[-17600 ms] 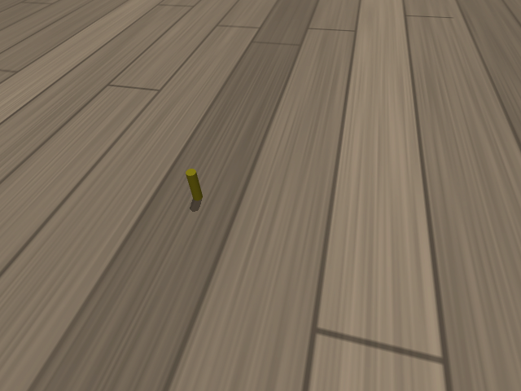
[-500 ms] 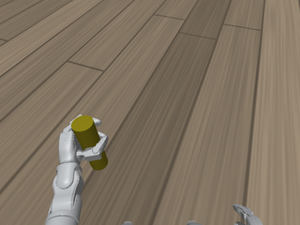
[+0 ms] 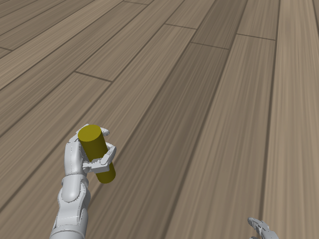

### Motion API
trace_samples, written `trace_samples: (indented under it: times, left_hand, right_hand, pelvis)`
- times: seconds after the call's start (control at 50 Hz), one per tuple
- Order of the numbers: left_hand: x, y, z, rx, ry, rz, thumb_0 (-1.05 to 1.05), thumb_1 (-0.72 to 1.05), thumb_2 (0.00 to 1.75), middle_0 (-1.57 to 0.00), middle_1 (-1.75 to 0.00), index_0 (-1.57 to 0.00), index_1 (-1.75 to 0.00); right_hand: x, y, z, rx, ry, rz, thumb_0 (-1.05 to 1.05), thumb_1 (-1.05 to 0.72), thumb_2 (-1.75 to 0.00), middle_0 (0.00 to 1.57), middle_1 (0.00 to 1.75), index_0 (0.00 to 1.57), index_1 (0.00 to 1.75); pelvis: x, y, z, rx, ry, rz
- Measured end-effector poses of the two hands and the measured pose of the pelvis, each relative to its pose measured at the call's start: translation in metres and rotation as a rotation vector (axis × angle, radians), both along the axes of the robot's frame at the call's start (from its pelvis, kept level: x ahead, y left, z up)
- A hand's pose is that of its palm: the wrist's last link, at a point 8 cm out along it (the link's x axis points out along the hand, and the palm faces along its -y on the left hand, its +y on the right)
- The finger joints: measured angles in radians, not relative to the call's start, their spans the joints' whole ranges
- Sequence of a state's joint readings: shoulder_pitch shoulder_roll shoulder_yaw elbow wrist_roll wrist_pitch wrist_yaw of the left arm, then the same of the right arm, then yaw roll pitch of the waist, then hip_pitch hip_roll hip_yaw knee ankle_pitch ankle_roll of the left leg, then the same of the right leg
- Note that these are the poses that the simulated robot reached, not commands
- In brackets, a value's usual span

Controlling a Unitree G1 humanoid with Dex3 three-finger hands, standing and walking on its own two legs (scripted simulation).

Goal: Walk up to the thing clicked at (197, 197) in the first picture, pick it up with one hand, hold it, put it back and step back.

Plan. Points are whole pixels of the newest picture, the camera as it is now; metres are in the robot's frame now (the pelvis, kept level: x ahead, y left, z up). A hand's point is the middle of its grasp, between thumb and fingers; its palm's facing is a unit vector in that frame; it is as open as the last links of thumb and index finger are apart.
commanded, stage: hold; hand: left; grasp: from the side
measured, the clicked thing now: (99, 156) +0.33 +0.18 +0.03
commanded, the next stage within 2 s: none
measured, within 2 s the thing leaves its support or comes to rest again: neither
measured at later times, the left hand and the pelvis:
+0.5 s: hand (100, 151) +0.32 +0.17 +0.06, palm faces +0.15 -0.99 -0.02, open 7.3 cm; pelvis -0.01 +0.00 +0.01, yaw +0 degrees
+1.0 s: hand (99, 151) +0.32 +0.17 +0.07, palm faces +0.16 -0.99 -0.03, open 7.3 cm; pelvis -0.01 +0.00 +0.01, yaw +0 degrees
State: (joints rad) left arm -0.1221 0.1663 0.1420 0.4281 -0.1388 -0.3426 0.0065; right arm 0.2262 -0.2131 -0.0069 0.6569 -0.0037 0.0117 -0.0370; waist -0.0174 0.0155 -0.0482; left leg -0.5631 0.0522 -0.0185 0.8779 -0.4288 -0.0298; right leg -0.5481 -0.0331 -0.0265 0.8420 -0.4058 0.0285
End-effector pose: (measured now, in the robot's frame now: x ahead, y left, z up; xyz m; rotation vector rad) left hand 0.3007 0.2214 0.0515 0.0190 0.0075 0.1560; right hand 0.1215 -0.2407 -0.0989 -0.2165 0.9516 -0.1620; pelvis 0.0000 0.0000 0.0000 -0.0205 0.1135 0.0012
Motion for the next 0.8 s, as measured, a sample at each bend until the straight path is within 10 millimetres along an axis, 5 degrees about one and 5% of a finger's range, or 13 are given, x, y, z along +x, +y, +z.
trace_samples:
  times: [0.8]
  left_hand:
    - [-0.010, -0.008, 0.012, -0.003, -0.017, -0.009, 0.02, 0.03, 1.04, -0.94, -1.04, -0.81, -1.07]
  right_hand:
    - [-0.014, -0.003, 0.005, 0.011, -0.015, -0.002, 0.01, -0.90, -0.90, 0.20, 0.30, 0.20, 0.30]
  pelvis:
    - [-0.010, -0.002, 0.007, 0.005, -0.036, -0.001]
